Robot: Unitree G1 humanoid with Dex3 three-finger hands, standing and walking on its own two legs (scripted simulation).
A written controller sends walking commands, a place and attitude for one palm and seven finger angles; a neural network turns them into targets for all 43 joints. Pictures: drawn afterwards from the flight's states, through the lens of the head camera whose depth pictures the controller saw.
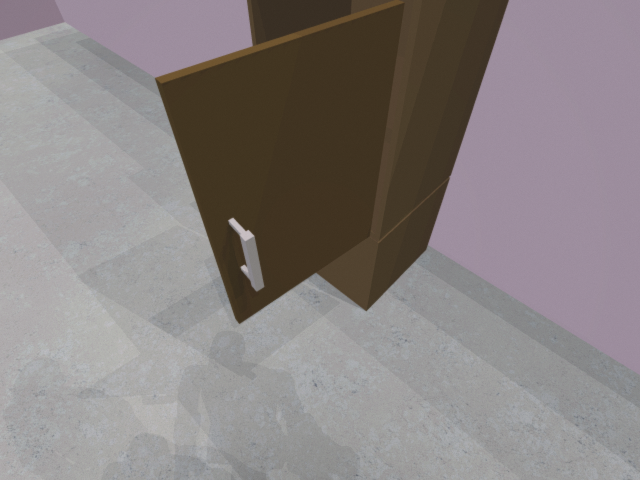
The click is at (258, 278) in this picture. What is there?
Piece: cupboard door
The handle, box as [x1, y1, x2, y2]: [228, 218, 263, 291]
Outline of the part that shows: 231,218 228,221 230,225 240,235 247,264 246,267 244,265 240,267 251,281 251,284 256,291 263,286 263,282 254,236 248,230 245,231 233,218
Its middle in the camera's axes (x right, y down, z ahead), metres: -0.14 +0.03 +0.72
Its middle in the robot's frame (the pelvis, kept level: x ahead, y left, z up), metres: +0.50 +0.17 -0.09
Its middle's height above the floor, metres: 0.68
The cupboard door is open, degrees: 83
